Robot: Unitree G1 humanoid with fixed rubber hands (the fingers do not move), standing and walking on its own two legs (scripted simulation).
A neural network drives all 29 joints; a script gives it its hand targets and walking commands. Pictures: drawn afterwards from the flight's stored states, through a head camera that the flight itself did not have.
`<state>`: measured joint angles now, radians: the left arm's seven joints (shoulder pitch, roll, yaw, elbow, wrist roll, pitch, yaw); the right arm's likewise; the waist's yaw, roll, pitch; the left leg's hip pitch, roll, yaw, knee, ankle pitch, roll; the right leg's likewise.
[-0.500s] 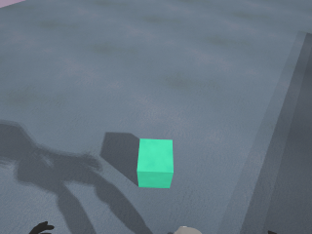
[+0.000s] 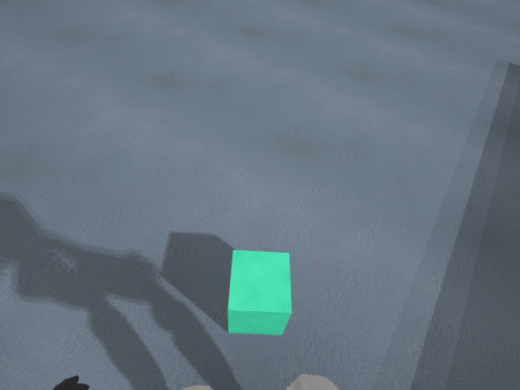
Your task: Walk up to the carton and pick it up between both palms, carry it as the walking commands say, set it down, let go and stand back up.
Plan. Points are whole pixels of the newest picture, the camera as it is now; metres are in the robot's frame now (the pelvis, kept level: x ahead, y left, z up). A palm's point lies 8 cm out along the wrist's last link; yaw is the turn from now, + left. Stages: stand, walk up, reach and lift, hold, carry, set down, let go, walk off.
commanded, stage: walk up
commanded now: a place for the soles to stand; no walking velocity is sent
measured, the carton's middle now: (258, 293) +0.50 -0.04 -0.63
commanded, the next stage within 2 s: none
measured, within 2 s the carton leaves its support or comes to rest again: neither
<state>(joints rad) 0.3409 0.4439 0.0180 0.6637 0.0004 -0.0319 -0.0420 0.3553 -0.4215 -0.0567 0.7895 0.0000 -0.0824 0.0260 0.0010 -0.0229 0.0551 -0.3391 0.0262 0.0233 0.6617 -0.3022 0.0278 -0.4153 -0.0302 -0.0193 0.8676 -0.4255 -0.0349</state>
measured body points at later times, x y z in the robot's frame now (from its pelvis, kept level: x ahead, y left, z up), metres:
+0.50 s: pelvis +0.03 -0.01 -0.01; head +0.05 +0.01 +0.44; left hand +0.12 +0.31 -0.11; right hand +0.10 -0.34 -0.09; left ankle +0.06 +0.10 -0.72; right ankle +0.05 -0.13 -0.72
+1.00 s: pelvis +0.04 -0.01 -0.01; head +0.05 +0.01 +0.44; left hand +0.13 +0.31 -0.11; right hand +0.11 -0.34 -0.10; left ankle +0.06 +0.10 -0.72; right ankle +0.05 -0.14 -0.72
